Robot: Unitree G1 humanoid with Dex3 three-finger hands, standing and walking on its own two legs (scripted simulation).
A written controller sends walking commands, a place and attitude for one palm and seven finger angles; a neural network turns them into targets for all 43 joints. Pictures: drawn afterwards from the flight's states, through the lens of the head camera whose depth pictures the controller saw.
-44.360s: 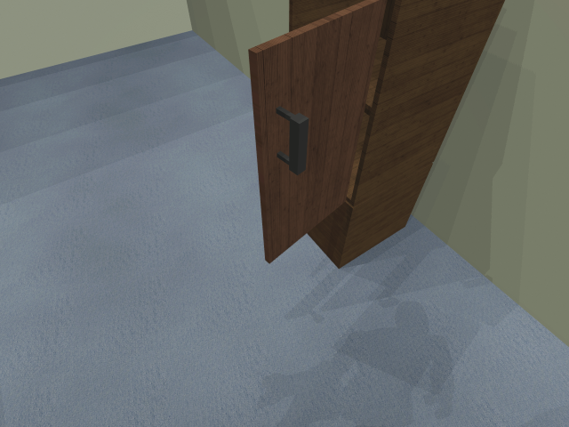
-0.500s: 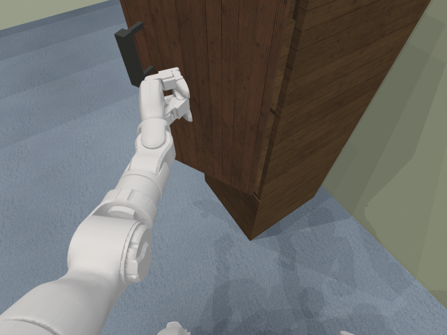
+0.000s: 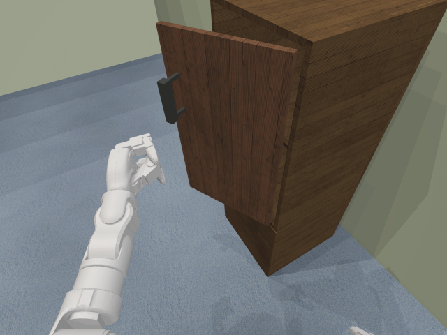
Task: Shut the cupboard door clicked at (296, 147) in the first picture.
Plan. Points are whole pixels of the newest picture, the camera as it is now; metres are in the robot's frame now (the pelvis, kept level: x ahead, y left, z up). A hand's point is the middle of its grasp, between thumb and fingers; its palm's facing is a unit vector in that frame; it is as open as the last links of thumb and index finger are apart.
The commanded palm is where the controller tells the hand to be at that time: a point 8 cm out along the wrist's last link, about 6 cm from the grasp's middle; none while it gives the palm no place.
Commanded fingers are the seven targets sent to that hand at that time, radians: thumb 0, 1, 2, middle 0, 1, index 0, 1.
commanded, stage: draw the hand back to the body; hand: left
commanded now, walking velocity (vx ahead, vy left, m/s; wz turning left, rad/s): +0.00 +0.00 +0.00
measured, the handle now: (173, 98) +0.66 +0.15 +0.09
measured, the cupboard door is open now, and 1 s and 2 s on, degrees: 27 27 27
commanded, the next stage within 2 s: step back with the hand held close in 1.06 s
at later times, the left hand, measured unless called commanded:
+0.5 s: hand (52, 231) +0.23 +0.24 +0.16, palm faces +0.36 -0.88 -0.31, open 4.7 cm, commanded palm +0.18 +0.28 +0.18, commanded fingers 0.00 0.90 0.90 -0.42 -0.54 -0.42 -0.54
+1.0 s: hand (7, 253) +0.19 +0.28 +0.17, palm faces +0.48 -0.79 -0.39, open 7.3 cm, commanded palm +0.14 +0.31 +0.19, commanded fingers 0.00 0.90 0.90 -0.20 -0.30 -0.20 -0.30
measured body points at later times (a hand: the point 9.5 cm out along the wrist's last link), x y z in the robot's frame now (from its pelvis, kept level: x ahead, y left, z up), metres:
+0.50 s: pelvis +0.00 +0.01 +0.02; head -0.02 -0.02 +0.47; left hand +0.21 +0.29 +0.18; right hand +0.20 -0.19 -0.07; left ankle +0.04 +0.14 -0.72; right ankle -0.05 -0.11 -0.72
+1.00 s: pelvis +0.01 +0.01 +0.02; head -0.01 -0.02 +0.47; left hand +0.16 +0.31 +0.19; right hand +0.21 -0.21 -0.07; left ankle +0.04 +0.14 -0.72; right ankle -0.05 -0.11 -0.72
